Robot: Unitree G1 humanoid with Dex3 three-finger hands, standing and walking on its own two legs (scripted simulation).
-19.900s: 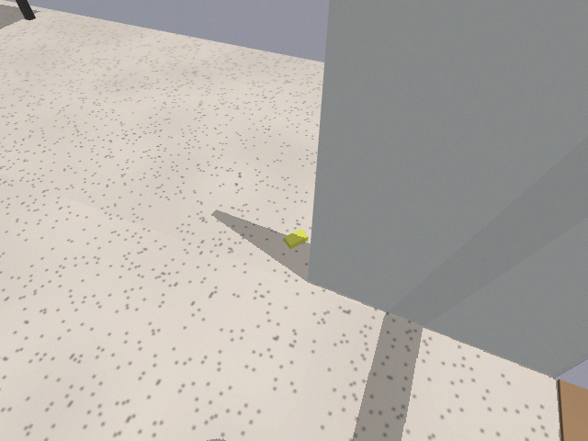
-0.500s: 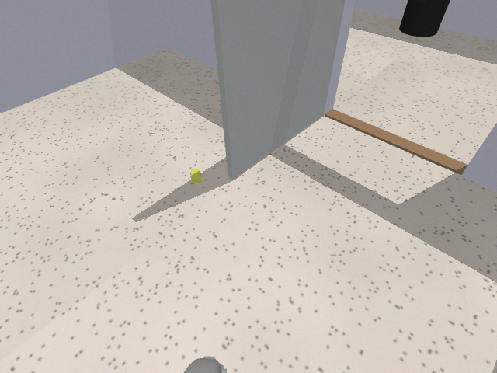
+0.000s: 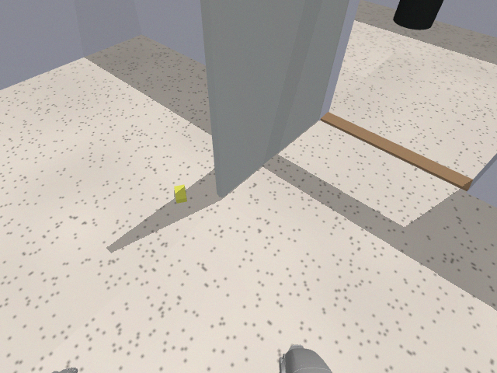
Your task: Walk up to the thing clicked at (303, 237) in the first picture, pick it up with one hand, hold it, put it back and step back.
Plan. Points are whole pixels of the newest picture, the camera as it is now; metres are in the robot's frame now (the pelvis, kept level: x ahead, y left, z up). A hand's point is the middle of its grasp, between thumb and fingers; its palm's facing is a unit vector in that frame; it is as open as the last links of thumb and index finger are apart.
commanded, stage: walk up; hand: left
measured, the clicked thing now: (180, 193) +1.06 +0.30 -0.76
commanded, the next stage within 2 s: none
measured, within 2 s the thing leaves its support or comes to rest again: neither
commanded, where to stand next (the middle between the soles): +0.67 +0.03 m, yaw +0 degrees
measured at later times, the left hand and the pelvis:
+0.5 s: hand (95, 341) +0.21 +0.28 -0.14, palm faces +0.02 -0.92 -0.39, open 7.4 cm; pelvis +0.21 +0.00 +0.00, yaw +1 degrees
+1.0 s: hand (122, 211) +0.50 +0.29 -0.14, palm faces -0.10 -0.92 -0.38, open 7.4 cm; pelvis +0.41 +0.02 -0.01, yaw -2 degrees
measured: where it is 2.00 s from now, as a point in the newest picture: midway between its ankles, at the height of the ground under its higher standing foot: (232, 270)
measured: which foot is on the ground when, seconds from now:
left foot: down 0.00-0.14, up 0.16-0.52, down 0.54-1.00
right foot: up 0.00-0.10, down 0.12-0.58, up 0.60-1.00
